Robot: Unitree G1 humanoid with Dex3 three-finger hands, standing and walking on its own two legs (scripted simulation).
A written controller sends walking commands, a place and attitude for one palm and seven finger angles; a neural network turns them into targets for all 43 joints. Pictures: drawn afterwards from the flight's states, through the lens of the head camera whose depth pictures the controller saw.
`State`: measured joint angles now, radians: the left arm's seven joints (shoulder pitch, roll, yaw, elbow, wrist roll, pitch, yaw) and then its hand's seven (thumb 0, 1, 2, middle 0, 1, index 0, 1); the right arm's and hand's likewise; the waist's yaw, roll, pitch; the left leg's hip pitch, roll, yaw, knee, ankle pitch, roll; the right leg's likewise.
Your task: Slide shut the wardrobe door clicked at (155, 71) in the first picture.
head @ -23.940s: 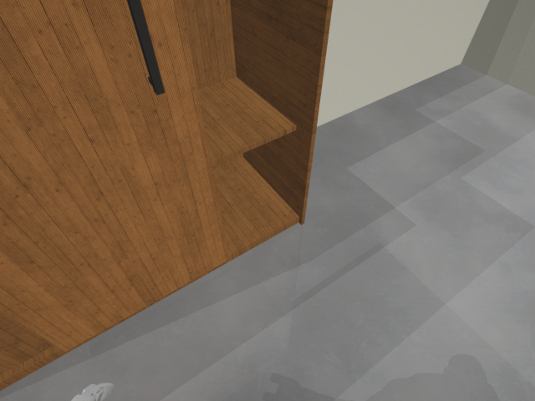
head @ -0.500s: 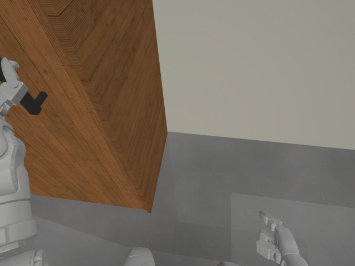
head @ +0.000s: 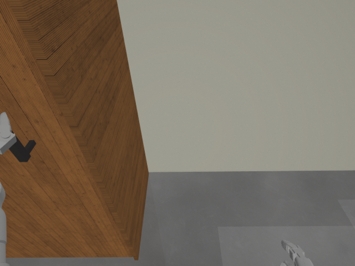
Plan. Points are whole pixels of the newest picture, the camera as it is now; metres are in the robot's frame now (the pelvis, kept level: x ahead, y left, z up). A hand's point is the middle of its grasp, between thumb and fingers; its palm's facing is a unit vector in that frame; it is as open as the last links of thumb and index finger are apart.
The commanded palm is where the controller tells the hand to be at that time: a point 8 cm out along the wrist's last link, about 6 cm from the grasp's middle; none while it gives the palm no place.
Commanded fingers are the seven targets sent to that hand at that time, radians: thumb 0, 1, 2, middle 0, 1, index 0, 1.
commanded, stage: stop walking and hold the door there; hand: left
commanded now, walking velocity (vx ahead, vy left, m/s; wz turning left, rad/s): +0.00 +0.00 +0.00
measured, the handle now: out of the picture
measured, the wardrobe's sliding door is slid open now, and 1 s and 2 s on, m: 0.00 0.00 0.00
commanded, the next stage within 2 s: none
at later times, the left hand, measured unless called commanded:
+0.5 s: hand (8, 134) +0.29 +0.34 +0.21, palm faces +0.64 -0.74 -0.21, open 7.5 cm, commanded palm +0.24 +0.35 +0.19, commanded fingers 0.00 0.90 0.90 -0.45 -1.40 -0.45 -1.40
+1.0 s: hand (4, 136) +0.28 +0.34 +0.21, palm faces +0.45 -0.88 -0.12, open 7.4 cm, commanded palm +0.24 +0.36 +0.19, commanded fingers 0.00 0.90 0.90 -0.45 -1.40 -0.45 -1.40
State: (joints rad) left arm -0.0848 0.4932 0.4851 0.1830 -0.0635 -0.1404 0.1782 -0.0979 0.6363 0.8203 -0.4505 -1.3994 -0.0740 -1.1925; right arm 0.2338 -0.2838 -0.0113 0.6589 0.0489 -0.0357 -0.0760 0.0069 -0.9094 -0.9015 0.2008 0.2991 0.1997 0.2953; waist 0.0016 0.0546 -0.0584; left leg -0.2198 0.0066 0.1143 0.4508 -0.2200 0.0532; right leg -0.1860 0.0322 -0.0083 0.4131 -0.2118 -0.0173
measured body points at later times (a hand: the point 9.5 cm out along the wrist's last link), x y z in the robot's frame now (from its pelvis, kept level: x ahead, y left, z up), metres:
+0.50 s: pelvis +0.01 +0.02 +0.00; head -0.01 +0.00 +0.45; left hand +0.25 +0.37 +0.22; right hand +0.17 -0.22 -0.09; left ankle +0.02 +0.08 -0.74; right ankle +0.01 -0.11 -0.74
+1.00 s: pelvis -0.04 +0.10 +0.00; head -0.03 +0.09 +0.45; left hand +0.25 +0.38 +0.22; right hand +0.13 -0.13 -0.10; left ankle +0.01 +0.10 -0.73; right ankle -0.04 -0.05 -0.73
